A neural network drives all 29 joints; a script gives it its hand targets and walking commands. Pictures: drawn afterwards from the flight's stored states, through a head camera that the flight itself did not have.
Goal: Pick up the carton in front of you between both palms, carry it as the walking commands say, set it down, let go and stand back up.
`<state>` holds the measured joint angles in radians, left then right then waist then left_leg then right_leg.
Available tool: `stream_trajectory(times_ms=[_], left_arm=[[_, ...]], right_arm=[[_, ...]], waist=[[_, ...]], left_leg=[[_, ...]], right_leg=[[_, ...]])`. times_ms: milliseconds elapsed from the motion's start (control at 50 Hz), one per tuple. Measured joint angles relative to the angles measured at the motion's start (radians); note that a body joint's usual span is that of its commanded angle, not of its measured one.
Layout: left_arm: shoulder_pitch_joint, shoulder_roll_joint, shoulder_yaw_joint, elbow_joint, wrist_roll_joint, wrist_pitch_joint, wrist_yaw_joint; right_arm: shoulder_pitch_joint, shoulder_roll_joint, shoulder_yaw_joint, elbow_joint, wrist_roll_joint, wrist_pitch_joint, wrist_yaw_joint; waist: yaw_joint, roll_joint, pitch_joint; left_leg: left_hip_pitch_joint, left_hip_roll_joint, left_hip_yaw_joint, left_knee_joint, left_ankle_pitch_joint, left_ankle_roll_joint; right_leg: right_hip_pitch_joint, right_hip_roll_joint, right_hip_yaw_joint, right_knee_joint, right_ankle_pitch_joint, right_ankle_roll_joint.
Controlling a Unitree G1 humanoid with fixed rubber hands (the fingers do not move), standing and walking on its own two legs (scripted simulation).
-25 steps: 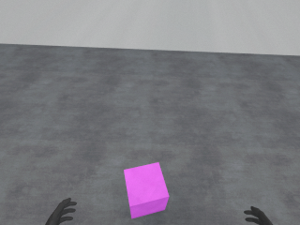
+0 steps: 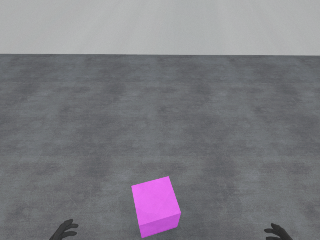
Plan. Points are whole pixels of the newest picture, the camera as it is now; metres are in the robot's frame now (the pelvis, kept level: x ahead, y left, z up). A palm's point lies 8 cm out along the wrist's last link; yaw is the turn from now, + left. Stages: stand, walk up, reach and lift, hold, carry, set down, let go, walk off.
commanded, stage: stand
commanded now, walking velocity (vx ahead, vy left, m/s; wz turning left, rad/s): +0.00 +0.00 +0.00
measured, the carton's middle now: (155, 207) +0.43 +0.04 -0.65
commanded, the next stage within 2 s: none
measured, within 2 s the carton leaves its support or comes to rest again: neither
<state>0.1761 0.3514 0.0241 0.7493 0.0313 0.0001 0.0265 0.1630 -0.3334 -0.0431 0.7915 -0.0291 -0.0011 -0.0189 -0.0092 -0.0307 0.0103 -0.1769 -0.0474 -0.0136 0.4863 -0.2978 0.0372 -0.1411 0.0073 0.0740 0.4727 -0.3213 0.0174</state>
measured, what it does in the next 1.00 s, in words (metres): stands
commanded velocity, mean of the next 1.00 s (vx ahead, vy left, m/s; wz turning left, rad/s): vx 0.00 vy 0.00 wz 0.00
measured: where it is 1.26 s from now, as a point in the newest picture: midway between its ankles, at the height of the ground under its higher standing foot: outside the picture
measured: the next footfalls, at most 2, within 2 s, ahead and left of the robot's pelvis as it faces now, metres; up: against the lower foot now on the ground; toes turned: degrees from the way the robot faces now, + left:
none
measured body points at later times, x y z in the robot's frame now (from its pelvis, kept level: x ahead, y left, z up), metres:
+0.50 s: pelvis -0.02 -0.01 +0.01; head -0.02 +0.00 +0.46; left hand +0.10 +0.29 -0.11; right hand +0.09 -0.32 -0.10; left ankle -0.02 +0.10 -0.74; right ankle -0.04 -0.14 -0.74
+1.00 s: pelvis -0.03 -0.01 +0.01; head -0.03 +0.00 +0.46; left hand +0.08 +0.30 -0.11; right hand +0.08 -0.32 -0.10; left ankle -0.02 +0.10 -0.74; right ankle -0.04 -0.14 -0.74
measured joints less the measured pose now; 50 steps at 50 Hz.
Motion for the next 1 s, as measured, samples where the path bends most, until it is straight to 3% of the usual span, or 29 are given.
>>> stream_trajectory(times_ms=[1000], left_arm=[[-0.04, 0.035, -0.016, 0.238, -0.013, -0.014, -0.015]], right_arm=[[-0.046, -0.04, 0.026, 0.226, 0.015, -0.013, 0.01]], waist=[[0.005, 0.011, 0.021]], left_leg=[[0.049, 0.02, -0.009, -0.121, 0.103, -0.016]], right_leg=[[0.052, 0.01, -0.006, -0.129, 0.109, -0.009]])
